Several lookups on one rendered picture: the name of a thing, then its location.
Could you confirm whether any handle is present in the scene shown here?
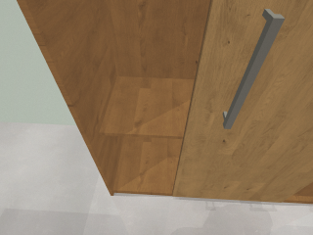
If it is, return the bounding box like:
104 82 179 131
222 9 285 129

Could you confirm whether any wardrobe door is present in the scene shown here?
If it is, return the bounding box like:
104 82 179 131
293 182 313 197
172 0 313 203

